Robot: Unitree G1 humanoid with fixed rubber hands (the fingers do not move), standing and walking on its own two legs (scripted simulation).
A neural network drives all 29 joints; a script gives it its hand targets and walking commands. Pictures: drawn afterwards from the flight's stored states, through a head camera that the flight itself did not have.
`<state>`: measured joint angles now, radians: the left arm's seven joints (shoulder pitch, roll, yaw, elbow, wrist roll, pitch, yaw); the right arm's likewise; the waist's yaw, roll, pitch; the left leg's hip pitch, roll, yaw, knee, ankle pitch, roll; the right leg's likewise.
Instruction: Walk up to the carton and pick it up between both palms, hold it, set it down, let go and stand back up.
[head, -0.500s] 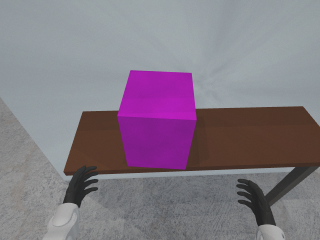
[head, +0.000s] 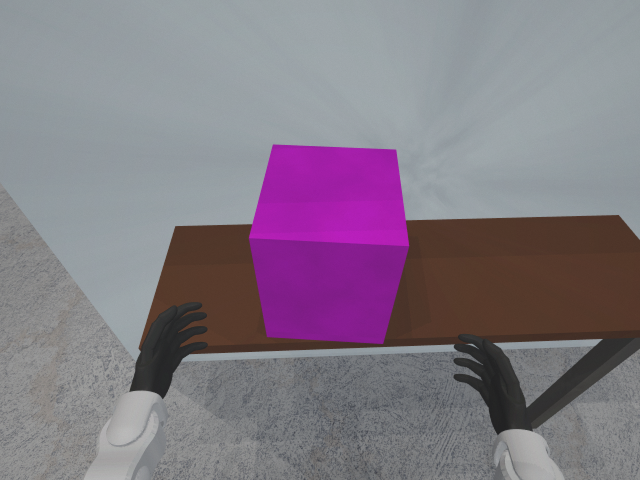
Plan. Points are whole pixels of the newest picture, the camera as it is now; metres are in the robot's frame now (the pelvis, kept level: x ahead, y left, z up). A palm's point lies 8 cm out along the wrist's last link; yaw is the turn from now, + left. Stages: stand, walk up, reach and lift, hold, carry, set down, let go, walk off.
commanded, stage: reach and lift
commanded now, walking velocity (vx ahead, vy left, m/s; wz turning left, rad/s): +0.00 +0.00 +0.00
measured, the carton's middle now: (329, 246) +0.46 +0.02 +0.00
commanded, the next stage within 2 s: none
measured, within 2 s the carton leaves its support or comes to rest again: neither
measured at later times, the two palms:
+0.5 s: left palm (188, 306) +0.29 +0.19 +0.06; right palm (493, 327) +0.28 -0.18 +0.06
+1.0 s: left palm (211, 219) +0.40 +0.18 +0.11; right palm (476, 247) +0.38 -0.17 +0.10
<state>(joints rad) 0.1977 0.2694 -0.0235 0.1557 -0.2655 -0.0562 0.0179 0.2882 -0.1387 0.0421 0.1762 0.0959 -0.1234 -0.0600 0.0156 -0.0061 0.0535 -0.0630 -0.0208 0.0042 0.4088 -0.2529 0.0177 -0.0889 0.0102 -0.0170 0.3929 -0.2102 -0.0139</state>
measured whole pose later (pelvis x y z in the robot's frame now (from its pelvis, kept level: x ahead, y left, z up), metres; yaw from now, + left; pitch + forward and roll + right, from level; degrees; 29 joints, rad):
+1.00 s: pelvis +0.00 -0.01 +0.00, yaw +0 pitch +3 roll +0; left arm -0.63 0.30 -0.02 0.48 -0.22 0.37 0.05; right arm -0.49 -0.14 -0.04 0.37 0.14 0.26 -0.17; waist 0.01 0.00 0.02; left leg -0.23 -0.02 0.01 0.39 -0.21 0.02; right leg -0.27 0.01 -0.02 0.39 -0.18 -0.01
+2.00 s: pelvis +0.01 -0.02 +0.00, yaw +0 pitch +12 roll +0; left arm -1.11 0.34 0.05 1.34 -0.17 -0.06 -0.03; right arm -0.87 -0.14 -0.04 1.01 0.20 0.08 -0.19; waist -0.04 0.00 -0.11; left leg -0.39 0.00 0.01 0.39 -0.20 0.00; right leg -0.42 0.03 -0.02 0.39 -0.17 -0.03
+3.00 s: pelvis +0.02 +0.02 -0.01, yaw +0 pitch +19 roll -2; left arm -1.00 0.10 0.23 1.45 0.13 -0.42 0.09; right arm -0.77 0.01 -0.45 1.17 -0.19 -0.30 -0.13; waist -0.01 0.01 -0.19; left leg -0.58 -0.02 0.00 0.50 -0.24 0.01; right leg -0.57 0.01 -0.02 0.40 -0.15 0.00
